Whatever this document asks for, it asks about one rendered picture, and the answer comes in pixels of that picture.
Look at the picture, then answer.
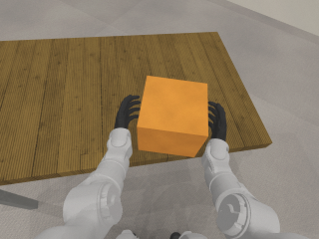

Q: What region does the right robot upper arm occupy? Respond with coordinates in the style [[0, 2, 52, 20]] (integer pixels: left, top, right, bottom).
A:
[[216, 193, 310, 239]]

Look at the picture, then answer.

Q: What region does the robot right hand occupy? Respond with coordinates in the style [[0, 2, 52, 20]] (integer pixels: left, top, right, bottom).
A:
[[207, 101, 227, 141]]

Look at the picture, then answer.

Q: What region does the left robot shin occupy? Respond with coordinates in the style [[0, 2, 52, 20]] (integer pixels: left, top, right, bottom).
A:
[[121, 230, 133, 234]]

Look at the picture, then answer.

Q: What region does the left robot forearm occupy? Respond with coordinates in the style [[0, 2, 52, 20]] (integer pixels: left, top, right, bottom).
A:
[[63, 127, 133, 223]]

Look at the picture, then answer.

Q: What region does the left robot upper arm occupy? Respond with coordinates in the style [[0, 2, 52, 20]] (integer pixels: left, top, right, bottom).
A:
[[34, 181, 123, 239]]

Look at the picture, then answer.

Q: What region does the robot left hand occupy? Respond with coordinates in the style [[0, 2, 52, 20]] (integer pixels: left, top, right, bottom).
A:
[[114, 95, 141, 129]]

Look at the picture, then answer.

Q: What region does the right robot forearm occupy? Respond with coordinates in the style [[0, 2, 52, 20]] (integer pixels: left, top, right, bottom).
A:
[[201, 138, 260, 212]]

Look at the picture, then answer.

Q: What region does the carton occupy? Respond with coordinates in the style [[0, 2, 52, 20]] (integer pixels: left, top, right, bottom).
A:
[[137, 76, 208, 157]]

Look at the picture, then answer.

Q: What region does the table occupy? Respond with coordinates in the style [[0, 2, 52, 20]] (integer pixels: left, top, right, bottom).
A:
[[0, 32, 272, 210]]

